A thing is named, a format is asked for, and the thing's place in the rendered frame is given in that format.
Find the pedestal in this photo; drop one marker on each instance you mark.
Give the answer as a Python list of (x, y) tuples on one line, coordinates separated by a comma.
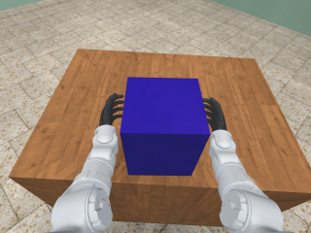
[(61, 141)]

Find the robot right upper arm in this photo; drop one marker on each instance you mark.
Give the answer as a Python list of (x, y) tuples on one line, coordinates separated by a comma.
[(243, 211)]

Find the left robot forearm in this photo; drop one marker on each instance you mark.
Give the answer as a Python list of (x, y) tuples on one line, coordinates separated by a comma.
[(100, 163)]

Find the carton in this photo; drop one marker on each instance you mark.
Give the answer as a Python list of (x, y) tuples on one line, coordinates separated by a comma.
[(164, 127)]

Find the robot left hand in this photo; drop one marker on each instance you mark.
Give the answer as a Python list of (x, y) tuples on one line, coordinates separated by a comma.
[(107, 117)]

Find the robot right hand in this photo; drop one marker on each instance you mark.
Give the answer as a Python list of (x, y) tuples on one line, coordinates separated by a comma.
[(217, 121)]

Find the robot left upper arm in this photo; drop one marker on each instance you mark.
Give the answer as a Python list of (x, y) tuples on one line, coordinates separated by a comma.
[(83, 211)]

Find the right robot forearm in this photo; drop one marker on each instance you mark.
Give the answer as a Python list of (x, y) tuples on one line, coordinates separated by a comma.
[(228, 169)]

